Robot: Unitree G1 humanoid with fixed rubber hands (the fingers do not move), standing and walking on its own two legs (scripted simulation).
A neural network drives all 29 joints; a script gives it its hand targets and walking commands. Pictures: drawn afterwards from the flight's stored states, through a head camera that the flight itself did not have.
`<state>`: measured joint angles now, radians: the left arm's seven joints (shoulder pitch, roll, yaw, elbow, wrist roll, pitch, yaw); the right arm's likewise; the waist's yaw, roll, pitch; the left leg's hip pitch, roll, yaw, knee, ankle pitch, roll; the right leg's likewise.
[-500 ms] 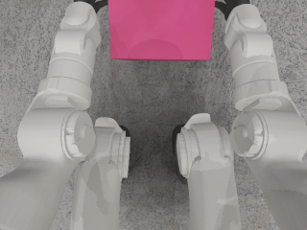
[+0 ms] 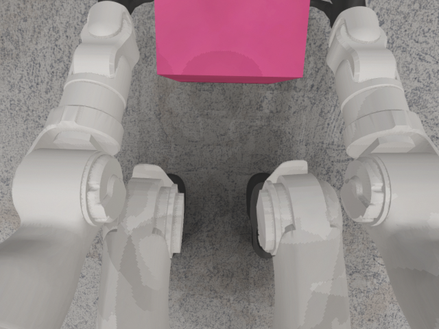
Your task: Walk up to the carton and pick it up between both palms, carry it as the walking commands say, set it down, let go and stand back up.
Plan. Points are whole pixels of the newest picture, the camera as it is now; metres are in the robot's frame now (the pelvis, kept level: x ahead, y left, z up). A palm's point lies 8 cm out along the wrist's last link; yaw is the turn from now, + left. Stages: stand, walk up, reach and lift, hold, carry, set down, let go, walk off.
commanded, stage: set down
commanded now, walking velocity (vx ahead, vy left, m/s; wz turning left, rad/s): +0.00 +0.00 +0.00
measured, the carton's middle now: out of the picture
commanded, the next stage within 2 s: let go in 1.66 s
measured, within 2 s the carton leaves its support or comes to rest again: neither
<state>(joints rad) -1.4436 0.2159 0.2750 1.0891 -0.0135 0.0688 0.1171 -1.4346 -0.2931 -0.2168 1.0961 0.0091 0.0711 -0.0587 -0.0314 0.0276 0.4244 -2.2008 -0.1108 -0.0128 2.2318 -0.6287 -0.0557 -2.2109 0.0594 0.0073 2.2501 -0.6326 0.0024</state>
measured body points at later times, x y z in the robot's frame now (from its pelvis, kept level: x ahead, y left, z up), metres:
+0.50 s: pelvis -0.01 +0.00 +0.01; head +0.35 -0.02 +0.28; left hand +0.56 +0.14 -0.14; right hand +0.55 -0.21 -0.14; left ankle +0.10 +0.12 -0.33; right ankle +0.10 -0.11 -0.33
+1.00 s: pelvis +0.01 +0.00 +0.14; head +0.34 -0.02 +0.44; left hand +0.56 +0.14 +0.02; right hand +0.55 -0.22 +0.02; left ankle +0.10 +0.12 -0.33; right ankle +0.10 -0.11 -0.33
